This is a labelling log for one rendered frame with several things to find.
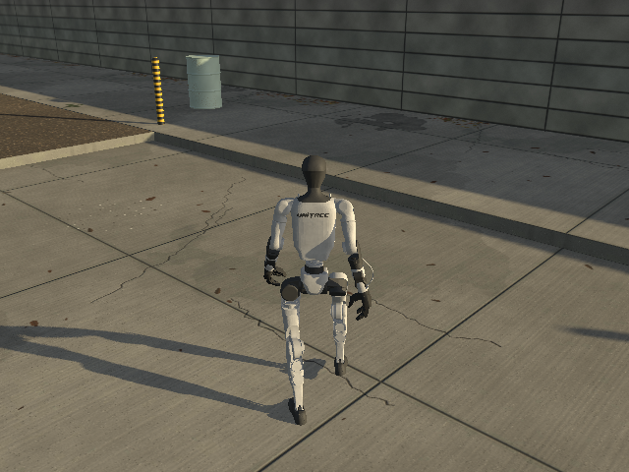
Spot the robot left hand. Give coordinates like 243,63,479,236
263,266,287,286

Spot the robot left thigh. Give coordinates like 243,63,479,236
280,276,305,359

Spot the right robot upper arm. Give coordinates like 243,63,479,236
334,198,358,255

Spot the robot right shin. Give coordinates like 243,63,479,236
333,304,347,363

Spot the right robot forearm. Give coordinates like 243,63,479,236
348,240,369,293

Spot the left robot upper arm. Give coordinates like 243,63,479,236
269,198,294,251

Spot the left robot forearm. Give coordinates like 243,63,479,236
264,236,280,271

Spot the robot right hand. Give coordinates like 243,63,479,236
348,290,372,321

